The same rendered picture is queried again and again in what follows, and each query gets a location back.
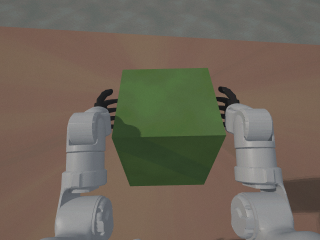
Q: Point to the robot left hand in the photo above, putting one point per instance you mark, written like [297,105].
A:
[101,102]

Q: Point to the left robot upper arm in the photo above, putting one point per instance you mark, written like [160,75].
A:
[84,218]

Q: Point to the right robot upper arm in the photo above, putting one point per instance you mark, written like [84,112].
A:
[265,216]

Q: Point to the carton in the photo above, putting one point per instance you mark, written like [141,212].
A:
[168,128]

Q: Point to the left robot forearm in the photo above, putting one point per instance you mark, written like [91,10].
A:
[85,158]

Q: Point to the right robot forearm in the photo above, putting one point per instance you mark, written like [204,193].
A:
[254,141]

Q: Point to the robot right hand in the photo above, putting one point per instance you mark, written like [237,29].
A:
[232,100]

